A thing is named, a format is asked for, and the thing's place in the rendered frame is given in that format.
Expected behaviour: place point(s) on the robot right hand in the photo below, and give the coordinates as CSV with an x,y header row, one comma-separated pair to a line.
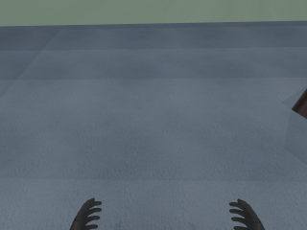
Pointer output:
x,y
250,220

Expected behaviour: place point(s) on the robot left hand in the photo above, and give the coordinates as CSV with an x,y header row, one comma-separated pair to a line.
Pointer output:
x,y
82,218

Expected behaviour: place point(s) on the pedestal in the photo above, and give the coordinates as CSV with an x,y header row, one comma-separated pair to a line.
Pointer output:
x,y
300,106

